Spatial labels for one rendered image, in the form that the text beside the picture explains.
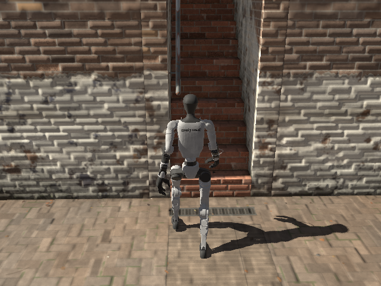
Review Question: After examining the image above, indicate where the robot left forearm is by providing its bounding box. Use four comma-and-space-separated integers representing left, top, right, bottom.
158, 146, 170, 178

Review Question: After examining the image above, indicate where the robot right hand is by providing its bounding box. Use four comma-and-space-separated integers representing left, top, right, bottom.
205, 157, 219, 168

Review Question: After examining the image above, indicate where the robot head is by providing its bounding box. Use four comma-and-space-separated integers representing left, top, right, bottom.
180, 94, 201, 123

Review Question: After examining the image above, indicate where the right robot upper arm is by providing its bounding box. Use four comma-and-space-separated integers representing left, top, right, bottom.
203, 119, 217, 151

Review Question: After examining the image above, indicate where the robot left hand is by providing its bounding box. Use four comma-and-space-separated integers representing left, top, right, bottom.
156, 176, 170, 195

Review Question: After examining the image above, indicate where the robot right forearm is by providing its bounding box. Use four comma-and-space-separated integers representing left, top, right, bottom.
211, 142, 219, 161

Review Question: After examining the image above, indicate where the left robot upper arm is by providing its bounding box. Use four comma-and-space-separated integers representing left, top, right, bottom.
165, 120, 179, 154

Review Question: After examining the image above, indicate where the robot right thigh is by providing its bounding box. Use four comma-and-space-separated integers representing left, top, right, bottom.
199, 167, 211, 218

